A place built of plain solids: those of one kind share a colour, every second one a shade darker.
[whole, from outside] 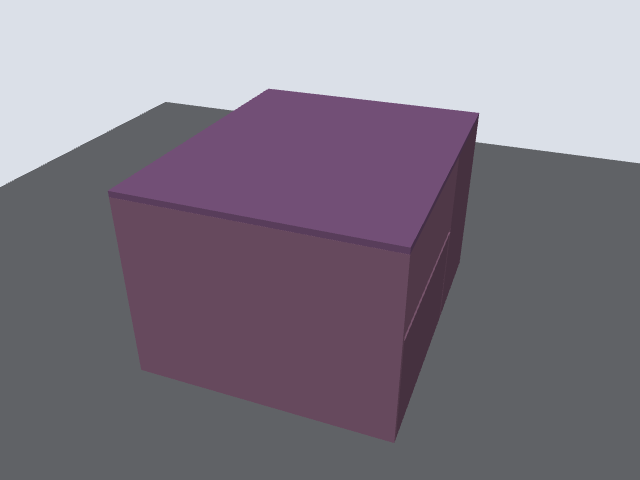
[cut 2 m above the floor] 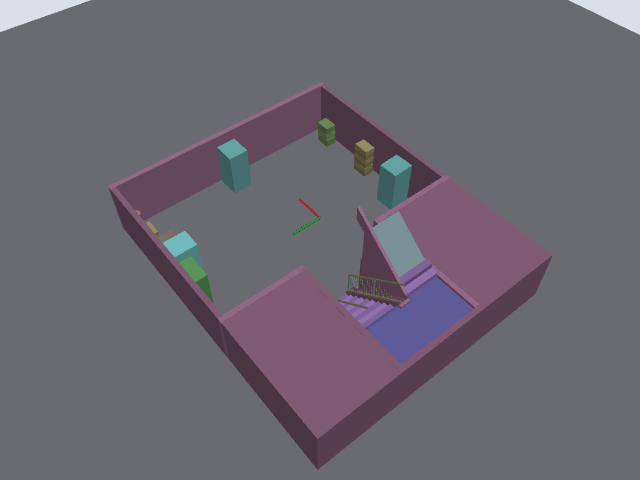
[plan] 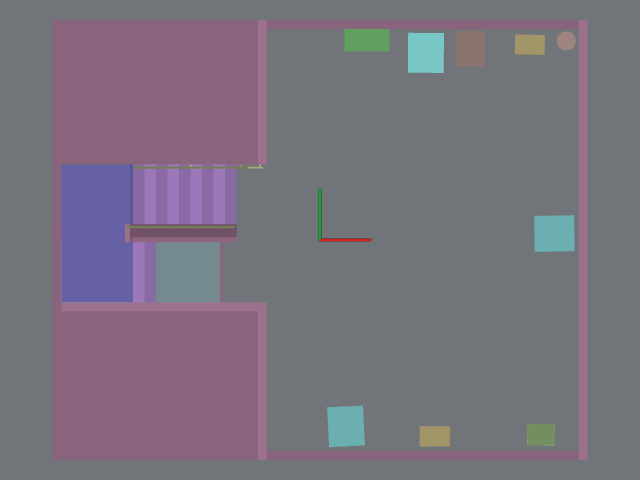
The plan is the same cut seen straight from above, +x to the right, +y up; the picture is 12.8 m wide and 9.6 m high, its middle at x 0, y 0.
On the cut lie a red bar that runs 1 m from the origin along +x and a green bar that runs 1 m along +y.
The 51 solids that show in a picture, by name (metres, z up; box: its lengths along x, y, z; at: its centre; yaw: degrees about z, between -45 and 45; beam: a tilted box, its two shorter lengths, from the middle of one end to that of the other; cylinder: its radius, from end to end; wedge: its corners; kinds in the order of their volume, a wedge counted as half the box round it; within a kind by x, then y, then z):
{
 "wall_1": {"box": [0.18, 3.12, 6.77], "at": [-5.26, 0.13, 3.08]},
 "wall_2": {"box": [0.1, 0.36, 0.2], "at": [-3.85, 0.13, 1.96]},
 "wall_3": {"wedge": [[-3.8, 0.05, -0.3], [-3.8, 0.05, 2.06], [-3.8, 0.31, -0.3], [-3.8, 0.31, 2.06], [-1.67, 0.05, -0.3], [-1.67, 0.05, 0.29], [-1.67, 0.31, -0.3], [-1.67, 0.31, 0.29]]},
 "wall_4": {"wedge": [[-3.76, -0.05, -0.05], [-3.76, -0.05, 1.73], [-3.76, 0.05, -0.05], [-3.76, 0.05, 1.73], [-1.99, -0.05, -0.05], [-1.99, -0.05, 3.2], [-1.99, 0.05, -0.05], [-1.99, 0.05, 3.2]]},
 "wall_5": {"wedge": [[-3.74, -0.05, 1.74], [-3.74, -0.05, 2.2], [-3.74, 0.05, 1.74], [-3.74, 0.05, 2.2], [-1.66, -0.05, 3.47], [-1.66, -0.05, 3.94], [-1.66, 0.05, 3.47], [-1.66, 0.05, 3.94]]},
 "wall_6": {"box": [4.11, 2.97, 6.77], "at": [-3.3, -2.91, 3.08]},
 "wall_7": {"box": [4.11, 2.71, 6.77], "at": [-3.3, 3.05, 3.08]},
 "wall_8": {"box": [4.11, 0.18, 6.77], "at": [-3.12, -1.34, 3.08]},
 "wall_9": {"box": [4.11, 0.18, 6.77], "at": [-3.12, 1.6, 3.08]},
 "wall_10": {"box": [0.1, 1.3, 3.28], "at": [-1.99, -0.6, 1.59]},
 "wall_11": {"box": [0.18, 3.15, 3.94], "at": [-1.15, -2.82, 1.67]},
 "wall_12": {"box": [0.18, 2.89, 3.94], "at": [-1.15, 2.96, 1.67]},
 "wall_13": {"box": [6.23, 0.18, 3.94], "at": [2.06, -4.31, 1.67]},
 "wall_14": {"box": [6.59, 0.19, 2.64], "at": [2.06, 4.3, 5.15]},
 "wall_15": {"box": [6.23, 0.18, 3.94], "at": [2.06, 4.31, 1.67]},
 "wall_16": {"box": [0.18, 8.8, 6.77], "at": [5.26, 0.0, 3.08]},
 "roof_1": {"box": [10.71, 8.8, 0.2], "at": [0.0, 0.0, 6.57]},
 "fill_1": {"wedge": [[-3.76, -1.25, -0.05], [-3.76, -1.25, 1.73], [-3.76, 0.0, -0.05], [-3.76, 0.0, 1.73], [-1.99, -1.25, -0.05], [-1.99, -1.25, 3.2], [-1.99, 0.0, -0.05], [-1.99, 0.0, 3.2]]},
 "cage_trolley_1": {"box": [0.72, 0.8, 1.71], "at": [0.52, -3.73, 0.81], "yaw": 2.9},
 "cage_trolley_2": {"box": [0.72, 0.8, 1.71], "at": [2.12, 3.74, 0.81], "yaw": -0.4},
 "cage_trolley_3": {"box": [0.8, 0.72, 1.71], "at": [4.69, 0.13, 0.81], "yaw": 0.8},
 "floor_1": {"box": [1.37, 2.76, 0.22], "at": [-4.49, 0.13, 1.81]},
 "floor_2": {"wedge": [[-3.82, -1.25, 1.7], [-3.82, -0.05, 1.7], [-3.8, -1.25, 1.91], [-3.8, -0.05, 1.91], [-3.74, -1.25, 1.7], [-3.74, -1.25, 1.91], [-3.74, -0.05, 1.7], [-3.74, -0.05, 1.91]]},
 "floor_3": {"wedge": [[-3.82, 0.31, 1.7], [-3.82, 1.51, 1.7], [-3.8, 0.31, 1.91], [-3.8, 1.51, 1.91], [-3.74, 0.31, 1.7], [-3.74, 0.31, 1.91], [-3.74, 1.51, 1.7], [-3.74, 1.51, 1.91]]},
 "lockers_1": {"box": [0.9, 0.45, 1.85], "at": [0.94, 3.99, 0.88]},
 "tread_1": {"wedge": [[-3.74, -1.25, 1.74], [-3.74, -1.25, 2.11], [-3.74, -0.05, 1.74], [-3.74, -0.05, 2.1], [-3.51, -1.25, 1.93], [-3.51, -1.25, 2.11], [-3.51, -0.05, 1.93], [-3.51, -0.05, 2.11]]},
 "tread_2": {"wedge": [[-3.74, 0.31, 1.55], [-3.74, 0.31, 1.72], [-3.74, 1.51, 1.55], [-3.74, 1.51, 1.72], [-3.51, 0.31, 1.36], [-3.51, 0.31, 1.72], [-3.51, 1.51, 1.36], [-3.51, 1.51, 1.72]]},
 "tread_3": {"wedge": [[-3.51, -1.25, 1.93], [-3.51, -1.25, 2.3], [-3.51, -0.05, 1.93], [-3.51, -0.05, 2.3], [-3.28, -1.25, 2.12], [-3.28, -1.25, 2.3], [-3.28, -0.05, 2.12], [-3.28, -0.05, 2.3]]},
 "tread_4": {"wedge": [[-3.51, 0.31, 1.36], [-3.51, 0.31, 1.53], [-3.51, 1.51, 1.36], [-3.51, 1.51, 1.53], [-3.28, 0.31, 1.17], [-3.28, 0.31, 1.53], [-3.28, 1.51, 1.17], [-3.28, 1.51, 1.53]]},
 "tread_5": {"wedge": [[-3.28, 0.31, 1.17], [-3.28, 0.31, 1.34], [-3.28, 1.51, 1.17], [-3.28, 1.51, 1.34], [-3.05, 0.31, 0.97], [-3.05, 0.31, 1.34], [-3.05, 1.51, 0.97], [-3.05, 1.51, 1.34]]},
 "tread_6": {"wedge": [[-3.05, 0.31, 0.98], [-3.05, 0.31, 1.15], [-3.05, 1.51, 0.98], [-3.05, 1.51, 1.15], [-2.82, 0.31, 0.78], [-2.82, 0.31, 1.15], [-2.82, 1.51, 0.78], [-2.82, 1.51, 1.15]]},
 "tread_7": {"wedge": [[-2.82, 0.31, 0.79], [-2.82, 0.31, 0.96], [-2.82, 1.51, 0.78], [-2.82, 1.51, 0.96], [-2.59, 0.31, 0.59], [-2.59, 0.31, 0.96], [-2.59, 1.51, 0.59], [-2.59, 1.51, 0.96]]},
 "tread_8": {"wedge": [[-2.59, 0.31, 0.59], [-2.59, 0.31, 0.77], [-2.59, 1.51, 0.59], [-2.59, 1.51, 0.77], [-2.36, 0.31, 0.4], [-2.36, 0.31, 0.77], [-2.36, 1.51, 0.4], [-2.36, 1.51, 0.77]]},
 "tread_9": {"wedge": [[-2.36, 0.31, 0.4], [-2.36, 0.31, 0.58], [-2.36, 1.51, 0.4], [-2.36, 1.51, 0.58], [-2.13, 0.31, 0.21], [-2.13, 0.31, 0.58], [-2.13, 1.51, 0.21], [-2.13, 1.51, 0.58]]},
 "tread_10": {"wedge": [[-2.13, 0.31, 0.21], [-2.13, 0.31, 0.38], [-2.13, 1.51, 0.21], [-2.13, 1.51, 0.38], [-1.9, 0.31, 0.02], [-1.9, 0.31, 0.38], [-1.9, 1.51, 0.02], [-1.9, 1.51, 0.38]]},
 "tread_11": {"wedge": [[-1.9, 0.31, 0.02], [-1.9, 0.31, 0.19], [-1.9, 1.51, 0.02], [-1.9, 1.51, 0.19], [-1.67, 0.31, -0.05], [-1.67, 0.31, 0.19], [-1.67, 1.51, -0.05], [-1.67, 1.51, 0.19]]},
 "bin_1": {"box": [0.58, 0.72, 1.11], "at": [3.01, 3.82, 0.51]},
 "bin_2": {"cylinder": 0.19, "from": [4.93, 3.98, 0.0], "to": [4.93, 3.98, 0.75]},
 "crate_1": {"box": [0.6, 0.4, 0.2], "at": [2.29, -3.92, 1.1], "yaw": -0.9},
 "crate_2": {"box": [0.6, 0.4, 0.2], "at": [2.3, -3.93, 0.7], "yaw": 2.0},
 "crate_3": {"box": [0.6, 0.4, 0.25], "at": [2.3, -3.92, 0.07], "yaw": 1.0},
 "crate_4": {"box": [0.6, 0.4, 0.2], "at": [2.3, -3.92, 0.3], "yaw": -1.3},
 "crate_5": {"box": [0.6, 0.4, 0.2], "at": [2.31, -3.93, 0.5], "yaw": -0.4},
 "crate_6": {"box": [0.6, 0.4, 0.2], "at": [2.31, -3.92, 0.9], "yaw": 0.2},
 "crate_7": {"box": [0.6, 0.4, 0.3], "at": [4.2, 3.91, 0.45], "yaw": -1.3},
 "guard_rail_1": {"wedge": [[-3.85, 0.24, 2.14], [-3.85, 0.24, 2.17], [-3.85, 0.28, 2.14], [-3.85, 0.28, 2.17], [-1.72, 0.24, 0.37], [-1.72, 0.24, 0.39], [-1.72, 0.28, 0.37], [-1.72, 0.28, 0.39]]},
 "guard_rail_2": {"wedge": [[-3.85, 0.24, 2.91], [-3.85, 0.24, 2.96], [-3.85, 0.28, 2.91], [-3.85, 0.28, 2.96], [-1.72, 0.24, 1.13], [-1.72, 0.24, 1.18], [-1.72, 0.28, 1.13], [-1.72, 0.28, 1.18]]},
 "guard_rail_3": {"wedge": [[-3.74, 1.43, 2.81], [-3.74, 1.43, 2.87], [-3.74, 1.47, 2.81], [-3.74, 1.47, 2.87], [-1.44, 1.43, 0.9], [-1.44, 1.43, 0.95], [-1.44, 1.47, 0.9], [-1.44, 1.47, 0.95]]},
 "carton_1": {"box": [0.55, 0.42, 0.34], "at": [4.41, -3.9, 0.12], "yaw": 0.3},
 "carton_2": {"box": [0.55, 0.42, 0.29], "at": [4.42, -3.9, 0.43], "yaw": -3.0},
 "carton_3": {"box": [0.55, 0.42, 0.29], "at": [4.42, -3.89, 0.72], "yaw": 1.4}
}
